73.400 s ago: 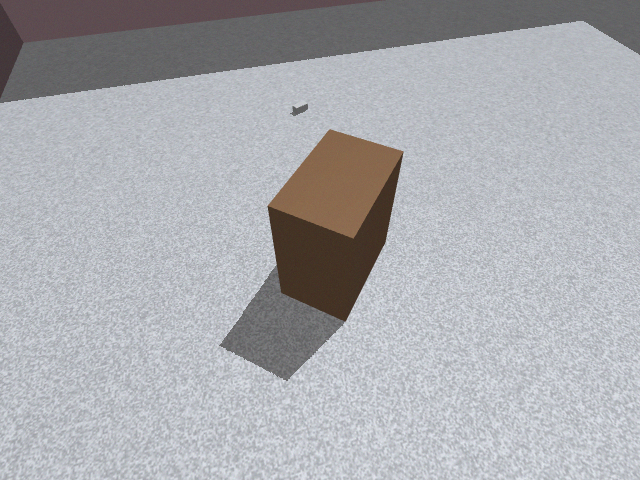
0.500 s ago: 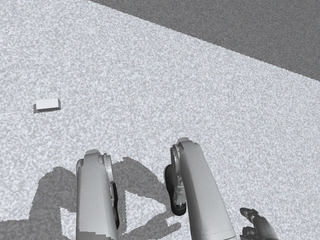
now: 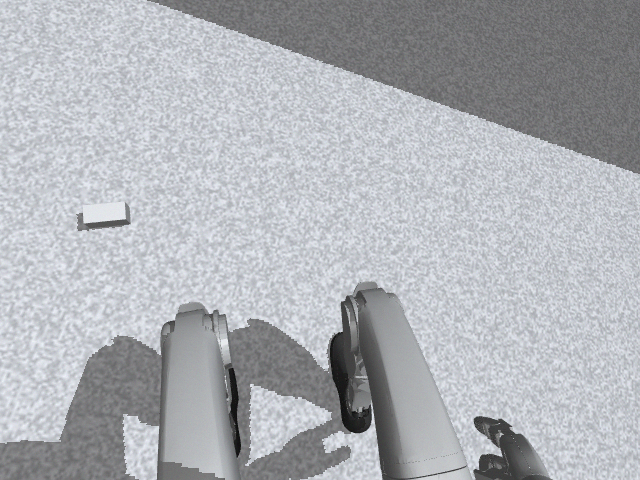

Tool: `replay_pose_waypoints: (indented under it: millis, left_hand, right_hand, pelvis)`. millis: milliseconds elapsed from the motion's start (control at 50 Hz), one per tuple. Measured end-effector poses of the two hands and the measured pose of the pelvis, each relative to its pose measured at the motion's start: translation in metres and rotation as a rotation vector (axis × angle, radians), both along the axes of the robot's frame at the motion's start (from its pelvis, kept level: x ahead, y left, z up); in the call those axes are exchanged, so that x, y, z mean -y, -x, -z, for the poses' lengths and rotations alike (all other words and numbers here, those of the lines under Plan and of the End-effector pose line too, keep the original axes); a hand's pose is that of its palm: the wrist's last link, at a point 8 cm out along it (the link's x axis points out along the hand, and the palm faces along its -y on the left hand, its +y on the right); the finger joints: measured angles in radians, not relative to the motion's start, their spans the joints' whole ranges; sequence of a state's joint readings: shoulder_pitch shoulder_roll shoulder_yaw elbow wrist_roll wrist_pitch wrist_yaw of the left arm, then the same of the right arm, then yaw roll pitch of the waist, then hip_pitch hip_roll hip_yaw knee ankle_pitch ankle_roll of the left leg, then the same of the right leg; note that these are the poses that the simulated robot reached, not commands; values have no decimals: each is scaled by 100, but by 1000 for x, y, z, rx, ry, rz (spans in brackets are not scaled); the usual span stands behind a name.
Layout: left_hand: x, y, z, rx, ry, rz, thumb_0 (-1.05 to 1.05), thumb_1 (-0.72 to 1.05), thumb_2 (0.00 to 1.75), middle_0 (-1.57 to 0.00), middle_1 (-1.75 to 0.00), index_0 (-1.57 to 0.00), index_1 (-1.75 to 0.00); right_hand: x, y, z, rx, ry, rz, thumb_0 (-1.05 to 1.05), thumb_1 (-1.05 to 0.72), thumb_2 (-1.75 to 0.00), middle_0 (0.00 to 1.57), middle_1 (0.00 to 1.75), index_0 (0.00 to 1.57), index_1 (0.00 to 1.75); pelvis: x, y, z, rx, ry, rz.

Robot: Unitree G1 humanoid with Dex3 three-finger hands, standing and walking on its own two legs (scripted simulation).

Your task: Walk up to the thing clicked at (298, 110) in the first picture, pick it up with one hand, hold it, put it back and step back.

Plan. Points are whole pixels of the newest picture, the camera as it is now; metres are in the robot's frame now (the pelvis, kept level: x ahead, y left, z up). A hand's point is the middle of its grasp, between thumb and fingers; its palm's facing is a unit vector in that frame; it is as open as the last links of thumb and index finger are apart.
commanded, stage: go down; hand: left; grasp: from above
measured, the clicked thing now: (107, 215) +0.53 +0.34 -0.47
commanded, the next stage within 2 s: approach in 1.04 s
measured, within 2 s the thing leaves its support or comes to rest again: neither
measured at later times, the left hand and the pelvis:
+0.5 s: hand out of the picture +0.48 +0.38 -0.02, palm faces -0.45 -0.06 -0.89, open 13.7 cm; pelvis +0.00 +0.00 +0.02, yaw +0 degrees
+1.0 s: hand out of the picture +0.48 +0.39 +0.00, palm faces -0.46 -0.07 -0.89, open 13.3 cm; pelvis +0.01 +0.00 +0.04, yaw +0 degrees
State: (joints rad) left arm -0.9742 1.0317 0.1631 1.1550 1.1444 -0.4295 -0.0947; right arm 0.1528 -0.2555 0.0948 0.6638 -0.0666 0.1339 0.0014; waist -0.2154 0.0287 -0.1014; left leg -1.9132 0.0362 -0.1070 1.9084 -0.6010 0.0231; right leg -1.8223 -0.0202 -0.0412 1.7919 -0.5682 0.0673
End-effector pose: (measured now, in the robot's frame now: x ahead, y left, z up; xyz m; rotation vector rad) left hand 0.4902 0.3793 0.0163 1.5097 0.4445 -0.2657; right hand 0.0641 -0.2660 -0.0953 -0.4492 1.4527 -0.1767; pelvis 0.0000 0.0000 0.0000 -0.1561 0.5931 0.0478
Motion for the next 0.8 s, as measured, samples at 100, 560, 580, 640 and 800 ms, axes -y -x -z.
replay_pose_waypoints:
  millis: [100, 560, 580, 640, 800]
  left_hand:
    - [-1, -1, -8, 5, 6, -10, 0, -49, 95, -15, -94, -14, -94]
    - [-7, 4, -21, -9, -2, -14, 0, -43, 89, -20, -90, -19, -90]
    - [-7, 4, -21, -9, -4, -14, 0, -43, 89, -20, -90, -20, -90]
    - [-8, 3, -23, -8, -4, -14, 0, -42, 88, -22, -89, -21, -89]
    - [-9, 3, -30, -10, 1, -21, 0, -40, 86, -24, -86, -23, -87]
  right_hand:
    - [-3, 1, -8, 2, -2, 11, 0, -92, -90, 20, 30, 20, 30]
    - [-4, -3, -25, 13, -3, 9, 0, -93, -91, 20, 30, 20, 30]
    - [-5, -3, -26, 13, -3, 9, 0, -93, -91, 20, 30, 20, 30]
    - [-5, -4, -27, 11, -3, 10, 0, -93, -91, 20, 30, 20, 30]
    - [-7, -7, -34, 11, -7, 13, 0, -93, -91, 20, 30, 20, 30]
  pelvis:
    - [-2, -2, -8, 3, 1, -2]
    - [-4, -4, -24, 11, -1, -2]
    - [-4, -4, -25, 11, -1, -2]
    - [-4, -5, -26, 9, 0, -3]
    - [-4, -8, -34, 11, -1, -4]
